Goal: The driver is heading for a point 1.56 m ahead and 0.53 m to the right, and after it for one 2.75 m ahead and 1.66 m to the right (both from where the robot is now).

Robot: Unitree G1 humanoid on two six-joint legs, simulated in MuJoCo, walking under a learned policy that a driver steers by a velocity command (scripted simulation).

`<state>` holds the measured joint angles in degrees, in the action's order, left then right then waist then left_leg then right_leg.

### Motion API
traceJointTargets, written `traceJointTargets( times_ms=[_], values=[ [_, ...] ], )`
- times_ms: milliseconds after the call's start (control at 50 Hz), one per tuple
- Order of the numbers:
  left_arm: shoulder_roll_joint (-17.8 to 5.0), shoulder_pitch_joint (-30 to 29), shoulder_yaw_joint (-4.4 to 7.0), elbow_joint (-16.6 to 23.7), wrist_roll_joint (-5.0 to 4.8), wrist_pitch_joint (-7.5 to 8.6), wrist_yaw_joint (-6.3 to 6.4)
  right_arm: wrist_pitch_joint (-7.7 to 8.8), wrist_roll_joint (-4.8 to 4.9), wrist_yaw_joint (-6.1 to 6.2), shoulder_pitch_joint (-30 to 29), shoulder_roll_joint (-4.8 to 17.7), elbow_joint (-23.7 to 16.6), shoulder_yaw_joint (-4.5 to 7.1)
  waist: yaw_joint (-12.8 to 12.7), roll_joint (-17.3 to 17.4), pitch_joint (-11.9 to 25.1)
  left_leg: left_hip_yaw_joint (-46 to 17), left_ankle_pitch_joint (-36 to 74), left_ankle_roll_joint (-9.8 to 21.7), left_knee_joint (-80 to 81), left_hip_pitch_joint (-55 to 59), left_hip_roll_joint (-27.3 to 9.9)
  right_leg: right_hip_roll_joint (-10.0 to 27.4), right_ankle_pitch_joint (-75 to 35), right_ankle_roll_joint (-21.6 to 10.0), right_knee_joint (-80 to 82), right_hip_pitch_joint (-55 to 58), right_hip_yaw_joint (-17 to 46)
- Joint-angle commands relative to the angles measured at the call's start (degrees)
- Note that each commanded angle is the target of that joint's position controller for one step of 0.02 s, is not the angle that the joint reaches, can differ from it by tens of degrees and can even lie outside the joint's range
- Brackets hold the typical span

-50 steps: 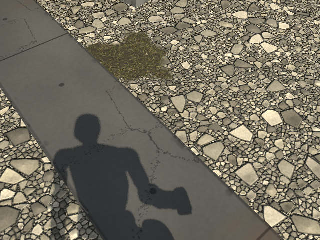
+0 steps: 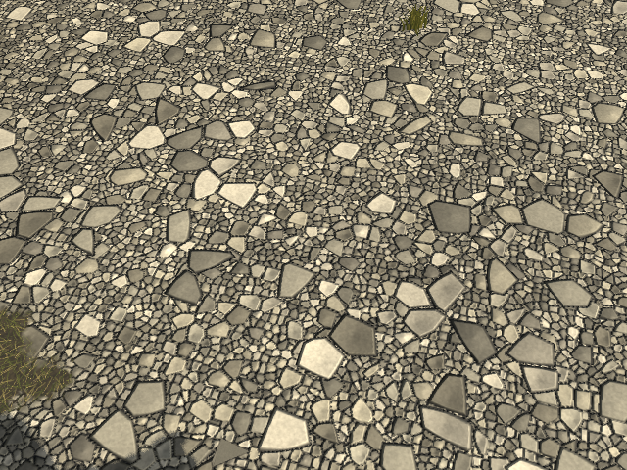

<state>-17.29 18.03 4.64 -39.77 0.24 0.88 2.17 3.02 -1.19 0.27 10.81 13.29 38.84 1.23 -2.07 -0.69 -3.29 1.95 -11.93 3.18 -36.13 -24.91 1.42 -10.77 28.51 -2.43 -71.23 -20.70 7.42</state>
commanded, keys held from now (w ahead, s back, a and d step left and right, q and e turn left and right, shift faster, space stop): e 0.80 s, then no key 0.20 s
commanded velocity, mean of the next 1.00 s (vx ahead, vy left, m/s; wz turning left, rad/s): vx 0.04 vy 0.00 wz -0.56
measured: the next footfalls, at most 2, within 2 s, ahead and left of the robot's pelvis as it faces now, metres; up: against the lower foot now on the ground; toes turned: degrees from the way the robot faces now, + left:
right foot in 0.38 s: +0.05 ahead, -0.11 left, +0.00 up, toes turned -12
left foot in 0.98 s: +0.08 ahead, +0.05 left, +0.00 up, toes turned -35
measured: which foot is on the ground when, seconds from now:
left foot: down 0.00-0.36, up 0.38-0.96, down 0.98-1.00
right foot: up 0.00-0.36, down 0.38-0.98, up 1.00-1.00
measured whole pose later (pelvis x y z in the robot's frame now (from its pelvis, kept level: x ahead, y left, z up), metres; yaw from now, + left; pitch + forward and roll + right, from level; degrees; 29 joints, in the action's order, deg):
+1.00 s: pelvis +0.02 -0.02 +0.01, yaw -31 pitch +1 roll -1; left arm -16.3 12.2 2.5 -36.8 -0.2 -3.7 -0.4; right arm -3.2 -0.5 1.3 12.1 14.9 38.8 1.5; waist -0.3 -1.2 0.6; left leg -2.1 -16.0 2.7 -27.8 -11.9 3.2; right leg -12.4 11.2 -3.6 -28.6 -17.5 14.9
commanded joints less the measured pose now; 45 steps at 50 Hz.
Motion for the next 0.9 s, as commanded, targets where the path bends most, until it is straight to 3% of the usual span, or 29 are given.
traceJointTargets(
  times_ms=[20,60,100,160,180,200,220,260,280,300,320,340,360,380,400,420,440,460,480,500,580,680,700,720,740,760,780,800,900],
  values=[
    [-6.72,3.52,1.93,3.1,1.29,-1.32,-0.41,0.9,0.17,-0.15,3.34,5.27,-4.28,1.38,-0.46,4.2,10.23,-20.57,41.66,13.99,12.42,19.16,-20.65,5.79,-3.35,2.08,-10.38,-14.39,1.12],
    [-5.52,1.95,1.35,3.81,1.6,-4.11,-1.79,0.9,-0.12,-0.11,3.17,6.81,-4.06,1.76,-1.02,7.58,6.9,-15.1,26.09,12.6,17.02,10.5,-17.99,7.27,-5.0,2.18,-6.36,-11.51,-1.57],
    [-2.89,-0.79,0.27,4.87,1.07,-5.47,-2.68,0.63,-0.41,0.63,4.88,8.29,-2.81,2.26,-0.6,6.86,6.29,-9.67,27.44,12.08,17.8,8.17,-17.0,7.34,-6.89,1.74,-1.92,-9.98,-4.61],
    [-1.43,-3.6,-1.0,6.06,0.84,-5.71,-2.97,-0.05,-0.7,0.38,4.64,9.42,-2.47,2.53,-0.19,7.46,7.4,-4.38,29.29,10.52,16.4,8.22,-16.98,8.14,-11.41,0.73,3.63,-8.38,-6.83],
    [-1.79,-3.11,-1.02,5.39,0.97,-5.7,-2.97,-0.11,-1.19,-0.16,3.26,9.78,-3.65,2.52,-0.05,8.09,9.64,-1.46,25.22,10.1,14.68,7.51,-15.92,7.64,-17.55,0.39,2.32,-5.02,-9.3],
    [-3.48,-3.1,-0.29,4.98,1.33,-5.75,-2.56,0.46,-1.37,-0.52,1.73,9.83,-4.73,2.53,0.18,8.92,11.24,-2.59,25.88,10.48,12.22,6.72,-18.61,7.61,-22.78,-0.54,-4.75,-3.97,-9.31],
    [-4.5,-4.9,0.14,5.81,1.15,-6.04,-2.05,0.75,-1.2,-0.65,2.18,9.79,-5.2,2.32,0.48,8.27,10.87,-3.29,24.37,10.47,11.28,6.97,-19.92,7.96,-21.25,-0.74,-5.68,-6.12,-8.14],
    [-1.7,-10.3,-1.5,9.31,0.15,-6.27,-2.83,-0.68,-0.52,-0.26,3.92,10.26,-3.59,2.68,1.77,10.99,4.76,-1.04,20.51,6.76,14.19,9.85,-18.05,9.69,-5.94,0.15,16.12,-7.93,-7.85],
    [-1.6,-7.63,-1.43,8.07,0.77,-6.53,-2.69,-1.31,-1.1,-0.58,3.82,11.81,-4.01,3.33,1.67,12.36,7.69,2.11,21.31,6.37,9.78,9.51,-17.05,7.73,-8.48,0.12,13.09,-1.25,-12.89],
    [-1.99,-6.36,-1.26,8.14,0.35,-6.54,-2.7,-1.75,-1.17,-0.61,3.75,11.69,-4.12,3.3,1.21,13.49,8.19,2.53,23.58,6.0,8.3,8.88,-17.21,7.44,-7.34,-0.08,16.23,1.37,-13.38],
    [-1.97,-6.9,-1.37,8.84,-0.52,-6.12,-3.08,-2.37,-0.49,-0.28,4.73,11.71,-3.38,3.51,1.99,13.49,5.8,-0.21,24.65,5.04,9.89,11.02,-19.05,8.9,-1.78,-0.4,26.72,0.57,-9.41],
    [-1.39,-3.87,-1.37,7.67,-0.28,-5.82,-3.34,-3.0,0.09,-0.37,4.44,12.52,-2.67,4.08,0.53,12.02,5.98,0.76,24.91,3.87,6.15,11.85,-18.94,8.52,-4.76,-0.59,33.43,5.21,-10.48],
    [-0.96,1.85,-1.19,5.28,0.4,-4.95,-3.26,-3.86,0.93,-0.42,4.67,11.81,-1.93,4.22,-1.81,6.11,6.98,4.36,21.32,2.0,-3.96,9.48,-16.11,7.83,-12.34,-0.79,44.13,12.51,-9.84],
    [-6.2,2.76,-0.01,4.89,1.3,-4.14,-2.93,-4.97,0.64,-0.21,7.34,9.51,-2.95,4.05,0.17,-8.91,3.75,6.53,-13.42,-1.92,-19.43,-6.11,-9.45,17.9,-39.46,-3.96,47.6,20.25,9.63],
    [-10.87,3.22,0.58,6.28,-0.46,-2.95,-3.16,-6.35,-0.48,0.47,7.18,7.1,-4.47,3.06,2.65,-8.85,1.61,-0.32,-23.41,-4.21,-27.66,-12.95,-4.93,26.63,-80.88,-8.96,41.38,16.44,18.28],
    [-14.68,2.43,2.09,7.24,-0.64,-2.42,-3.0,-6.42,-0.29,1.29,6.79,6.28,-5.05,1.87,0.07,-15.0,8.11,-3.85,-24.96,-5.21,-28.79,-9.66,-4.45,29.48,-67.61,-15.89,46.73,11.81,21.35],
    [-10.6,-1.5,1.09,7.75,0.15,-2.48,-3.01,-6.1,0.33,1.54,3.19,9.28,-4.48,2.81,0.79,-11.07,4.4,-4.38,-20.54,-5.54,-29.8,-9.15,-4.54,26.49,-53.98,-16.72,49.42,7.78,19.84],
    [-7.88,-5.09,0.27,8.39,0.62,-2.63,-2.64,-5.8,0.33,1.5,1.46,10.96,-3.5,3.72,1.75,-8.29,3.35,-3.46,-16.19,-5.72,-31.51,-8.1,-4.05,23.38,-50.48,-15.46,48.66,6.38,16.91],
    [-6.51,-5.99,-0.1,8.06,0.02,-2.59,-2.04,-6.05,-0.1,1.56,1.06,11.18,-2.94,4.06,2.59,-7.7,3.16,-4.4,-15.84,-6.26,-32.79,-9.06,-4.46,22.41,-55.56,-14.75,47.46,7.38,16.57],
    [-6.26,-3.93,-0.17,7.38,-0.69,-2.65,-1.63,-6.69,0.06,1.62,0.18,10.75,-3.27,4.05,2.21,-7.21,3.21,-3.37,-17.43,-7.0,-31.61,-10.86,-4.06,20.71,-58.3,-13.62,46.99,9.96,14.2],
    [-6.25,-1.42,0.01,7.05,-0.14,-2.12,-1.38,-7.3,0.22,1.31,0.5,8.2,-2.28,3.17,1.51,-2.35,9.05,-1.74,-10.07,-6.82,-29.9,-9.06,-1.6,18.61,-61.29,-12.17,46.14,16.1,12.42],
    [-6.27,-0.39,0.01,7.62,-0.12,-2.05,-1.31,-7.66,-0.01,1.02,-1.4,7.52,-3.04,2.87,0.96,-3.53,9.58,-2.36,-9.28,-5.87,-27.13,-8.27,-0.15,18.59,-54.29,-13.29,46.75,16.26,16.82],
    [-6.27,0.54,0.22,6.88,-0.42,-2.37,-1.25,-7.75,0.24,1.16,-2.72,7.09,-3.95,2.56,0.73,-3.92,7.45,-4.48,-14.09,-5.93,-21.53,-10.05,-0.83,19.17,-52.13,-13.55,47.68,17.35,19.06],
    [-6.94,0.01,0.34,7.79,-0.03,-2.37,-1.49,-7.55,0.18,1.09,-1.73,7.71,-3.44,2.72,0.36,-3.96,9.46,-2.57,-9.78,-5.58,-24.71,-7.28,0.46,19.01,-51.86,-13.71,47.52,17.02,19.39],
    [-6.65,0.6,0.35,7.0,-0.23,-2.62,-1.52,-7.59,0.41,1.08,-2.79,7.5,-4.19,2.51,0.5,-4.34,7.24,-5.04,-14.84,-5.46,-18.86,-8.39,-0.4,19.32,-49.43,-13.85,48.23,16.97,21.08],
    [-7.3,-0.55,0.45,8.02,0.09,-2.66,-1.89,-7.35,0.33,0.95,-1.45,8.23,-3.57,2.77,0.33,-4.27,9.18,-2.81,-10.04,-5.05,-22.59,-4.94,1.09,18.67,-49.44,-13.77,48.13,15.56,20.96],
    [-6.98,-0.26,0.44,7.27,-0.1,-2.83,-1.93,-7.36,0.59,0.96,-3.27,7.74,-4.61,2.44,0.39,-4.23,6.87,-5.16,-15.22,-4.96,-16.11,-6.18,0.28,18.78,-47.48,-13.64,48.62,15.55,22.54],
    [-7.61,-1.64,0.63,8.23,0.13,-3.0,-2.24,-7.07,0.48,0.85,-1.46,8.24,-3.82,2.65,0.29,-4.16,8.93,-2.82,-10.12,-4.64,-20.26,-2.34,1.96,17.94,-48.0,-13.32,48.56,13.81,22.33],
    [-6.4,-4.72,0.11,7.3,0.35,-3.94,-2.76,-6.28,1.42,0.73,0.36,7.39,-3.86,1.86,0.9,-4.56,8.0,-4.15,-14.19,-3.21,-4.45,6.5,1.93,16.29,-42.01,-10.15,50.0,10.76,23.73]
  ],
)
